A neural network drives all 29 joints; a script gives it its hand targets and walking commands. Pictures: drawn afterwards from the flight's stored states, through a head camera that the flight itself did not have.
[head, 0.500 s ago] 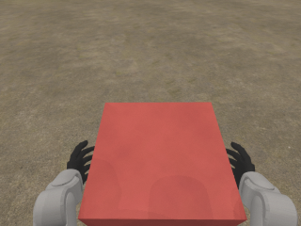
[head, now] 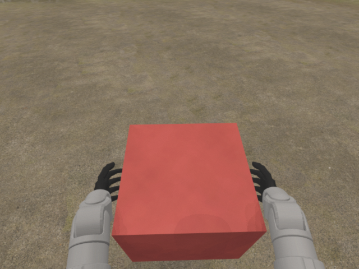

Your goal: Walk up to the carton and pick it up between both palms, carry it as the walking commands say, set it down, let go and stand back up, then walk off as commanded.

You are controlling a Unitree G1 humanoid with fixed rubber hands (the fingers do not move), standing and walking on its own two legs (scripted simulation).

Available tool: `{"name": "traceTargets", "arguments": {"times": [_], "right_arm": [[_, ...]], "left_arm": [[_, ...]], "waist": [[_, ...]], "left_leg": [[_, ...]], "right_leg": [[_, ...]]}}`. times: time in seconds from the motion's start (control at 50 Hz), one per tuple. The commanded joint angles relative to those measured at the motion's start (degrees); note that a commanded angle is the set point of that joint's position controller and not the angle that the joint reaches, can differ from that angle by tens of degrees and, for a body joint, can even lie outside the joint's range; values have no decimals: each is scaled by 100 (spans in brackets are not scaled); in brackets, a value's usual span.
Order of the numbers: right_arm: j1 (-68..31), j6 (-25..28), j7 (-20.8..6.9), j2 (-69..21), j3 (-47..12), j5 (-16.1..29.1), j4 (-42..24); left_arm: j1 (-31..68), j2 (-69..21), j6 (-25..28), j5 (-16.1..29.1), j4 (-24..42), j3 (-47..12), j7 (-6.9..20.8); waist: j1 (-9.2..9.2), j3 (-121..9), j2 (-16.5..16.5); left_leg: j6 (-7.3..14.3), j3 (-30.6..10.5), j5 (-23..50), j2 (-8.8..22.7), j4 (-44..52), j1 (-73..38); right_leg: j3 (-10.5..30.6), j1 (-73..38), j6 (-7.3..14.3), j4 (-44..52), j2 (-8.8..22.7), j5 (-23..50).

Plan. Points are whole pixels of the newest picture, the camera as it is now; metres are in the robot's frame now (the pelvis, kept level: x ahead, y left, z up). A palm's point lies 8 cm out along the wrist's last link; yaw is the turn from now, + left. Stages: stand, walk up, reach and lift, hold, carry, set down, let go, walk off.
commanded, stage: hold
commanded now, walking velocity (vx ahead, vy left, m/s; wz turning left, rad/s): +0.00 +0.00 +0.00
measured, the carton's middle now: (184, 192) +0.34 +0.03 -0.03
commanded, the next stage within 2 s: set down in 0.38 s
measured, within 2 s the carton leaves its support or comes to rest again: neither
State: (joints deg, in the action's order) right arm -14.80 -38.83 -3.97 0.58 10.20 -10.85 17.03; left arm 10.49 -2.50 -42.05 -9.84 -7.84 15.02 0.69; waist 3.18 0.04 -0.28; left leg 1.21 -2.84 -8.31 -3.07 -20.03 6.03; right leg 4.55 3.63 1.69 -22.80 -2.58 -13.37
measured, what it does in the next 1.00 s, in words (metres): stands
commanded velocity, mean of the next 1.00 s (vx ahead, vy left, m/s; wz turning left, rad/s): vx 0.00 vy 0.00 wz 0.00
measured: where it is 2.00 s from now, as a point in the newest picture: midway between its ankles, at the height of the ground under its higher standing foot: outside the picture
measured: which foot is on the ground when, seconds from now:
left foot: down 0.00-1.00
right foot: down 0.00-1.00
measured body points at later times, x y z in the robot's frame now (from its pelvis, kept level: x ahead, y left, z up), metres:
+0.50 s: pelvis +0.01 +0.00 +0.01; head -0.03 +0.00 +0.45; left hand +0.28 +0.21 +0.04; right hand +0.32 -0.17 +0.04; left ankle +0.03 +0.11 -0.74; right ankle +0.00 -0.10 -0.74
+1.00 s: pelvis +0.01 -0.01 -0.01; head +0.04 +0.00 +0.44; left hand +0.30 +0.20 -0.03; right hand +0.33 -0.18 -0.04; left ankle +0.04 +0.11 -0.74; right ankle +0.00 -0.10 -0.74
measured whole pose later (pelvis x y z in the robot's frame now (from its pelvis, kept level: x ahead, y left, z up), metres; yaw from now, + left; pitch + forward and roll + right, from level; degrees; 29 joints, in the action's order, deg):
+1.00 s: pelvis +0.01 -0.01 -0.01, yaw +0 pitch +5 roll +0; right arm -17.6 -25.3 -3.2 -3.4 19.3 -12.7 28.9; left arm 15.7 -4.1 -26.9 -15.1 -23.1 22.2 3.9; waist 3.7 -1.3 -1.4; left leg 0.0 -3.5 -11.3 -1.8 -27.7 21.1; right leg 4.3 18.1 2.6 -28.7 -4.6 -15.1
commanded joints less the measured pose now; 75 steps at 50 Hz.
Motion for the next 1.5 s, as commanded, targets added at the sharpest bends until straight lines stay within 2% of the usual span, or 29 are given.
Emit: {"name": "traceTargets", "arguments": {"times": [0.0, 0.06, 0.1, 0.2, 0.28, 0.36, 0.38, 0.42, 0.48, 0.54, 0.6, 0.72, 0.82, 0.98, 1.14, 1.48], "right_arm": [[-3220, 376, -1299, -4117, -2324, 972, -463], [-3586, 367, -1573, -4358, -2122, 903, 15], [-3780, 384, -1714, -4440, -2022, 876, 254], [-4129, 444, -1958, -4714, -2011, 882, 557], [-4059, 508, -2021, -4866, -2090, 891, 544], [-3759, 534, -1954, -5017, -2255, 901, 273], [-3129, 489, -1970, -5208, -2514, 1266, -44], [-3091, 476, -1863, -4918, -2440, 1195, -271], [-2846, 505, -1722, -4844, -2326, 1039, -225], [-2965, 630, -1628, -4793, -2235, 994, -213], [-2969, 749, -1528, -4766, -2117, 925, -62], [-2884, 1011, -1386, -4739, -1894, 871, 400], [-2951, 1279, -1307, -4733, -1806, 874, 673], [-3134, 1706, -1198, -4703, -1696, 775, 970], [-3629, 2028, -1278, -4729, -1500, 579, 1277], [-4817, 2089, -1757, -4856, -1391, 586, 1502]], "left_arm": [[3161, -4381, 74, 1069, -84, -3048, 1245], [3511, -4950, 95, 1026, -382, -3061, 1379], [3620, -5129, 123, 991, -527, -2989, 1414], [3716, -5170, 188, 883, -653, -2688, 1417], [3612, -5080, 198, 846, -552, -2595, 1451], [3426, -5041, 186, 884, -303, -2736, 1561], [2970, -4895, 209, 990, 116, -2967, 1572], [2733, -4796, 185, 874, -92, -2921, 1617], [2828, -4694, 279, 914, -74, -3002, 1717], [2979, -4645, 436, 937, -146, -2980, 1804], [3009, -4565, 607, 905, -440, -2864, 1860], [2831, -4382, 971, 665, -1057, -2420, 1845], [2815, -4278, 1288, 527, -1321, -2163, 1763], [3050, -4273, 1772, 499, -1597, -2075, 1685], [3616, -4446, 2121, 439, -1871, -2000, 1708], [4820, -4823, 2198, 455, -2067, -2026, 1792]], "waist": [[-182, -910, 91], [-204, -938, 243], [-157, -973, 255], [158, -1179, 79], [274, -1359, -41], [204, -1541, -112], [464, -1645, -296], [315, -1485, -156], [89, -1343, -60], [46, -1317, 26], [-9, -1267, -35], [83, -1304, -70], [166, -1562, -48], [80, -2281, -48], [-56, -2824, -57], [-50, -4272, 23]], "left_leg": [[-10, -105, -183, 54, 358, -630], [-136, -128, -151, 115, 499, -734], [-186, -127, -83, 134, 554, -807], [-185, -6, 260, 104, 562, -1024], [-183, 135, 701, 38, 506, -1285], [-171, 197, 1073, -21, 486, -1419], [11, -173, 1751, 124, 395, -1608], [12, -140, 1691, 78, 415, -1575], [-11, -102, 1308, 31, 374, -1381], [-26, -108, 1082, 26, 249, -1233], [-8, -104, 982, 33, 122, -1091], [31, -97, 1173, 48, -179, -612], [48, -98, 1322, 39, -499, -153], [19, -111, 1451, -13, -966, 520], [24, -106, 1146, -47, -1427, 1171], [-38, -95, 771, -88, -2596, 2225]], "right_leg": [[165, 401, 133, 445, -105, -65], [124, 460, 177, 425, -137, 37], [119, 506, 198, 440, -145, 74], [174, 561, 210, 548, -137, 145], [249, 624, 206, 699, -127, 347], [288, 590, 152, 784, -141, 802], [228, 262, 89, 826, -127, 1378], [288, 264, 51, 900, -93, 1448], [276, 260, 19, 911, -71, 1207], [267, 242, 19, 817, -44, 1015], [262, 261, 1, 719, -13, 978], [273, 504, -34, 410, 38, 1262], [296, 854, -27, 73, 39, 1440], [257, 1402, 7, -416, -4, 1637], [92, 2296, 39, -913, -100, 1226], [-183, 4593, 74, -2216, -279, 445]]}}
